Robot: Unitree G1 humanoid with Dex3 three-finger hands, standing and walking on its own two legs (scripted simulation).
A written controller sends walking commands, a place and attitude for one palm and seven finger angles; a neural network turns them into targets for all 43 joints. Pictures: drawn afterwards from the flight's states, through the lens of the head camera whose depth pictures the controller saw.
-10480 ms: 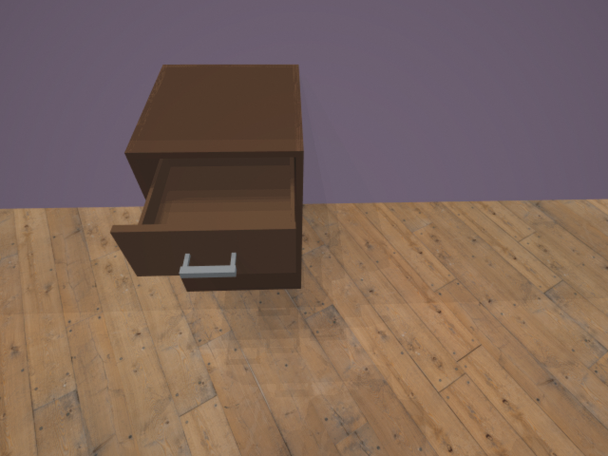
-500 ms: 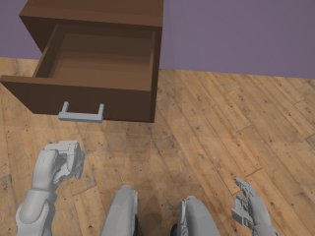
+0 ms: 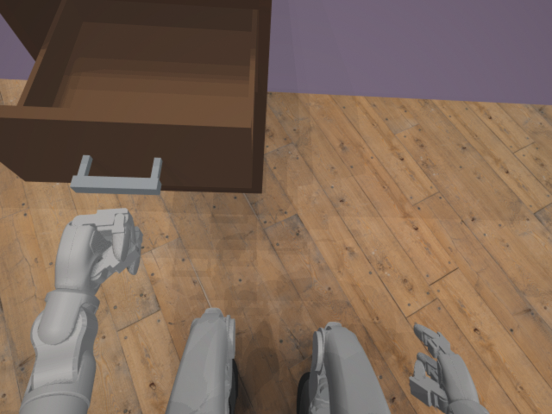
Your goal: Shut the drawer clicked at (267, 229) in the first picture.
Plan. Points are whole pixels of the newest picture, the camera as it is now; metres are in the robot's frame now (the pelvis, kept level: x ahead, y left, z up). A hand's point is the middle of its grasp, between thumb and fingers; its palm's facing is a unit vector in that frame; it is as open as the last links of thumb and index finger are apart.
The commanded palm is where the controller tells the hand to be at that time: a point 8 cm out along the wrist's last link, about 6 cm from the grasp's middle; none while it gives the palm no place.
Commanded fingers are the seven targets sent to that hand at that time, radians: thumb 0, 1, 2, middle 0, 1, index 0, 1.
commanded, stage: bring the fist close to the handle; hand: left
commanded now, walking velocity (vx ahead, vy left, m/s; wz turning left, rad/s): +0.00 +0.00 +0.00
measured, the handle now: (119, 174) +0.44 +0.26 -0.01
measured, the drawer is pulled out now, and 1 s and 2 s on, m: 0.23 0.23 0.13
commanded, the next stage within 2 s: push the drawer shut in 0.56 s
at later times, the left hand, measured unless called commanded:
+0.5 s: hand (137, 242) +0.34 +0.22 -0.01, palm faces +0.03 -1.00 -0.06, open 3.2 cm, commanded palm +0.32 +0.26 -0.01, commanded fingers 0.00 0.90 0.90 -1.40 -1.60 -1.40 -1.60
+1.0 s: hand (145, 221) +0.37 +0.21 -0.01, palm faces +0.01 -1.00 -0.07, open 3.1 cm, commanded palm +0.37 +0.26 -0.01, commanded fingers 0.00 0.90 0.90 -1.40 -1.60 -1.40 -1.60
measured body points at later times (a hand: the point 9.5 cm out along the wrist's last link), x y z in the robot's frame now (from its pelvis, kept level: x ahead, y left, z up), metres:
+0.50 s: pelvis +0.00 +0.00 -0.02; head +0.16 +0.02 +0.40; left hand +0.33 +0.27 -0.01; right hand +0.17 -0.25 -0.13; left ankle +0.06 +0.11 -0.54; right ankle +0.04 -0.11 -0.54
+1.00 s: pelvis -0.01 +0.00 -0.02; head +0.16 +0.02 +0.40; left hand +0.36 +0.26 -0.01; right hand +0.16 -0.26 -0.13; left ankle +0.06 +0.11 -0.54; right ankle +0.04 -0.11 -0.54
